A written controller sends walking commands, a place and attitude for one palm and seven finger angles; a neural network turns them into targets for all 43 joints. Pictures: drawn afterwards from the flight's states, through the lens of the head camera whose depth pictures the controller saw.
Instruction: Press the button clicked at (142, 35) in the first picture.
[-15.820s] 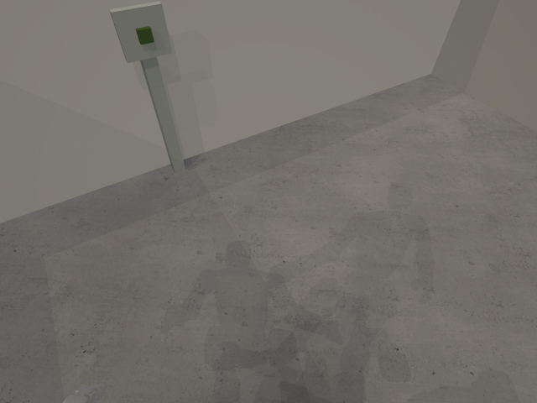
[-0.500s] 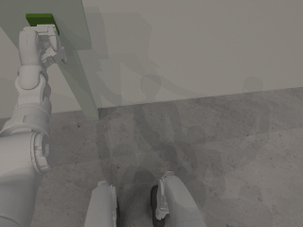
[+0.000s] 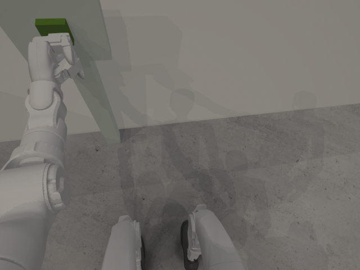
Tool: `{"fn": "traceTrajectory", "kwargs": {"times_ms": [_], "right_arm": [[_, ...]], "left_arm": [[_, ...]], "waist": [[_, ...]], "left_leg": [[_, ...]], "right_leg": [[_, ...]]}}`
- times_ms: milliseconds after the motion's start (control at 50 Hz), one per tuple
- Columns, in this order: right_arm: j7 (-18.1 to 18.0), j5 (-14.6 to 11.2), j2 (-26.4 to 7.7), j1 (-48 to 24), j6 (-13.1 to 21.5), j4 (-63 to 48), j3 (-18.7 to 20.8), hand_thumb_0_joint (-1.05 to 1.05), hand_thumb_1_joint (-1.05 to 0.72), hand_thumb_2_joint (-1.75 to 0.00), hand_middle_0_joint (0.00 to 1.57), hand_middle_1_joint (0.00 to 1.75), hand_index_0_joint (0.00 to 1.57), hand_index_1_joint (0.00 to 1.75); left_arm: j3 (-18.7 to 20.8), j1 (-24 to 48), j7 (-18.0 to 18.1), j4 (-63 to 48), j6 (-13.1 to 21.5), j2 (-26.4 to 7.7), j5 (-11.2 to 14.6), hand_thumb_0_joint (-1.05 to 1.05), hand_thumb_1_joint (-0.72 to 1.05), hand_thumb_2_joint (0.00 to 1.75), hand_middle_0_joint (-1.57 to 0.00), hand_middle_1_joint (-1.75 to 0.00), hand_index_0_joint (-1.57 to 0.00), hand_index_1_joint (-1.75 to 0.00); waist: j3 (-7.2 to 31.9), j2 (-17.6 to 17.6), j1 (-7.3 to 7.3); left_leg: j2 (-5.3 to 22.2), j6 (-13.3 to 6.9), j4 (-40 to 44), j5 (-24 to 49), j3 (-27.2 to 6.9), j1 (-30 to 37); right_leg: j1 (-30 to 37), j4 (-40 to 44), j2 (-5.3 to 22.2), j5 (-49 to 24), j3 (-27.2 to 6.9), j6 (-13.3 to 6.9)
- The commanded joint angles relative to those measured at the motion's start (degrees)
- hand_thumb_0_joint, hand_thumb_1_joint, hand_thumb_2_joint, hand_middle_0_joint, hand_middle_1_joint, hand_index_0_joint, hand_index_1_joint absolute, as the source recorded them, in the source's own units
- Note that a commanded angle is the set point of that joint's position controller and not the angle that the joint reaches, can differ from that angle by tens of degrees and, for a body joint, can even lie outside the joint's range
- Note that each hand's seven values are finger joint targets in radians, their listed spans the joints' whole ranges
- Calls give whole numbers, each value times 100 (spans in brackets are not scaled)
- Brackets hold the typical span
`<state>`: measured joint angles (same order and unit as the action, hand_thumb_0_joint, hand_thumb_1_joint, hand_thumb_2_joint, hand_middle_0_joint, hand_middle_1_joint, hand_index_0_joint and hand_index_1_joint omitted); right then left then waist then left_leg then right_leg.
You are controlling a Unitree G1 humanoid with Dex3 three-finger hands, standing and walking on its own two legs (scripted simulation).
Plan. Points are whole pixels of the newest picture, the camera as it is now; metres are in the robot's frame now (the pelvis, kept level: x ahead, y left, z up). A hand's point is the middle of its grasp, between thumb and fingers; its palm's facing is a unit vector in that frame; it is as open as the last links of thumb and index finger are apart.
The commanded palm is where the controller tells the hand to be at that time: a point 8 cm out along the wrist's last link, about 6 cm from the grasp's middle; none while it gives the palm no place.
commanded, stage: pull the fist back off the button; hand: left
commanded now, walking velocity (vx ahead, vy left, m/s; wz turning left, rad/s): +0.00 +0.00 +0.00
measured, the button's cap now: (56, 30) +0.59 +0.19 +0.09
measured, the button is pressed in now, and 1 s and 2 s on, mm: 5 0 0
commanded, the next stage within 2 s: draw the hand back to the body in 0.66 s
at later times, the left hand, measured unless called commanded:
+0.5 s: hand (80, 90) +0.48 +0.16 +0.05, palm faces +0.08 -1.00 -0.03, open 3.1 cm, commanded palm +0.44 +0.21 +0.06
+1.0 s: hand (61, 105) +0.41 +0.17 +0.10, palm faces +0.05 -1.00 -0.03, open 3.1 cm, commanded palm +0.37 +0.22 +0.12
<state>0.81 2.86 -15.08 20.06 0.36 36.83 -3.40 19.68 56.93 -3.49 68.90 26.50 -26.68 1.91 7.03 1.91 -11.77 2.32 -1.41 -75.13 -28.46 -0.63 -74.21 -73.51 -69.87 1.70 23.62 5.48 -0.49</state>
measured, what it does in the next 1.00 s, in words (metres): rises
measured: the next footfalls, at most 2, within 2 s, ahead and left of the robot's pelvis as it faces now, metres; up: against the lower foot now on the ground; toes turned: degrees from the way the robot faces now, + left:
none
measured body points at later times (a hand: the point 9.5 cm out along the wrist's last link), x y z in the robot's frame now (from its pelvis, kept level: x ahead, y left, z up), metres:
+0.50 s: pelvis +0.06 +0.00 +0.04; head +0.19 +0.01 +0.47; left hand +0.47 +0.21 +0.05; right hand +0.16 -0.26 -0.08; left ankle +0.05 +0.10 -0.61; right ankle +0.08 -0.12 -0.61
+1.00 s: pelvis +0.06 -0.01 +0.06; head +0.16 -0.01 +0.50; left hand +0.41 +0.22 +0.11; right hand +0.19 -0.25 -0.06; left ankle +0.05 +0.10 -0.61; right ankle +0.08 -0.12 -0.61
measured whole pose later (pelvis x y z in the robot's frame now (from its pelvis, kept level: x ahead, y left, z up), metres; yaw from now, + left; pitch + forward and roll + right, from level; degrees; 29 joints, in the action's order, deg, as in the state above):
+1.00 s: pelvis +0.06 -0.01 +0.06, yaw +1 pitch +18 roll -1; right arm -0.9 -1.6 -12.7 15.0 -1.1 31.8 -0.6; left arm 9.8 8.3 -6.4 21.0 21.3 -12.7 11.6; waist 7.3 2.3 -2.6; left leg 2.0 -0.6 -60.6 -29.9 1.3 -49.0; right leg -50.2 -58.2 1.3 26.2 3.7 -0.3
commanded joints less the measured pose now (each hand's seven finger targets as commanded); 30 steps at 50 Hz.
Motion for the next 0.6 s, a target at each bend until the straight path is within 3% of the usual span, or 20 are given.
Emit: {"fn": "traceTrajectory", "kwargs": {"times_ms": [0,40,60,80,120,160,200,220,300,320,340,380,440,480,500,520,540,580], "right_arm": [[-21,-24,-1074,841,4,-351,453,0,-90,-90,20,30,20,30],[-25,-42,-1058,803,-33,-362,468,0,-90,-90,20,30,20,30],[-36,-41,-1055,789,-40,-369,482,0,-90,-90,20,30,20,30],[-27,-48,-1014,773,-61,-397,487,0,-90,-90,20,30,20,30],[-22,-58,-983,740,-121,-434,507,0,-90,-90,20,30,20,30],[2,-69,-929,669,-144,-501,543,0,-90,-90,20,30,20,30],[18,-101,-896,609,-196,-558,579,0,-90,-90,20,30,20,30],[26,-111,-872,563,-208,-579,591,0,-90,-90,20,30,20,30],[27,-155,-797,438,-246,-712,631,0,-90,-90,20,30,20,30],[29,-160,-758,377,-236,-740,631,0,-90,-90,20,30,20,30],[25,-178,-740,343,-229,-750,644,0,-90,-90,20,30,20,30],[7,-179,-718,268,-193,-766,654,0,-90,-90,20,30,20,30],[-19,-204,-673,150,-145,-765,670,0,-90,-90,20,30,20,30],[-41,-213,-657,92,-97,-780,695,0,-90,-90,20,30,20,30],[-47,-226,-655,60,-84,-796,693,0,-90,-90,20,30,20,30],[-51,-233,-639,10,-61,-788,691,0,-90,-90,20,30,20,30],[-58,-242,-648,-18,-43,-786,711,0,-90,-90,20,30,20,30],[-93,-248,-665,-68,-15,-720,703,0,-90,-90,20,30,20,30]], "left_arm": [[-143,2363,16,-1471,369,-615,101,0,90,90,-130,-150,-130,-150],[-125,2217,29,-1564,395,-597,141,0,90,90,-130,-150,-130,-150],[-26,2084,44,-1688,457,-679,135,0,90,90,-130,-150,-130,-150],[-106,1844,31,-1714,467,-533,152,0,90,90,-130,-150,-130,-150],[-104,1451,14,-1840,502,-441,197,0,90,90,-130,-150,-130,-150],[-235,1102,-18,-2145,580,-147,276,0,90,90,-130,-150,-130,-150],[-215,451,-16,-2342,599,-56,340,0,90,90,-130,-150,-130,-150],[-282,323,-10,-2517,604,72,384,0,90,90,-130,-150,-130,-150],[-130,-741,75,-3144,635,23,429,0,90,90,-130,-150,-130,-150],[-270,-840,84,-3323,639,217,461,0,90,90,-130,-150,-130,-150],[-259,-1016,93,-3469,654,224,475,0,90,90,-130,-150,-130,-150],[-267,-1318,89,-3830,707,228,500,0,90,90,-130,-150,-130,-150],[-502,-1632,-5,-4174,729,489,581,0,90,90,-130,-150,-130,-150],[-564,-2005,-82,-4462,752,586,640,0,90,90,-130,-150,-130,-150],[-634,-2242,-126,-4506,723,647,666,0,90,90,-130,-150,-130,-150],[-836,-2202,-184,-4654,706,832,697,0,90,90,-130,-150,-130,-150],[-799,-2353,-215,-4768,690,789,721,0,90,90,-130,-150,-130,-150],[-817,-2231,-236,-4685,622,794,746,0,90,90,-130,-150,-130,-150]], "waist": [[2924,736,-78],[2800,531,-68],[2952,539,17],[2952,663,78],[2939,432,144],[3063,519,237],[3032,381,375],[2998,329,363],[2961,168,625],[2915,89,579],[2825,-1,622],[2893,192,699],[2755,54,644],[2924,211,736],[2847,124,743],[2801,178,687],[2802,193,730],[2621,93,641]], "left_leg": [[-131,36,1361,285,-453,2471],[-158,8,1371,266,-369,2311],[-157,11,1366,460,-362,2418],[-167,30,1386,649,-313,2514],[-153,38,1404,932,-282,2591],[-161,47,1411,1296,-238,2829],[-146,80,1454,1653,-187,2950],[-150,73,1462,1732,-150,2963],[-173,86,1509,2198,-29,2906],[-179,68,1507,2239,10,2862],[-181,69,1527,2223,31,2814],[-184,86,1509,2463,57,2923],[-180,84,1502,2461,81,2942],[-169,104,1486,2782,61,3192],[-152,115,1506,2856,38,3205],[-153,111,1497,2874,32,3257],[-147,125,1508,2847,19,3300],[-150,121,1448,2761,-18,3196]], "right_leg": [[1533,1034,-307,56,-276,-77],[1757,1111,-302,53,-318,-58],[1851,1083,-303,-61,-316,-76],[1934,1101,-302,-194,-311,-83],[2137,1119,-313,-418,-305,-78],[2278,1119,-319,-711,-304,-94],[2479,1120,-326,-1050,-281,-93],[2570,1142,-322,-1177,-288,-76],[3112,1116,-307,-1819,-348,-68],[3209,1130,-304,-1969,-362,-49],[3306,1154,-298,-2021,-377,-46],[3372,1097,-275,-2262,-399,-56],[3441,1130,-261,-2367,-411,-33],[3445,1078,-255,-2508,-401,-48],[3444,1080,-251,-2515,-372,-50],[3398,1092,-241,-2522,-364,-42],[3386,1100,-238,-2450,-350,-47],[3197,1070,-228,-2376,-336,-40]]}}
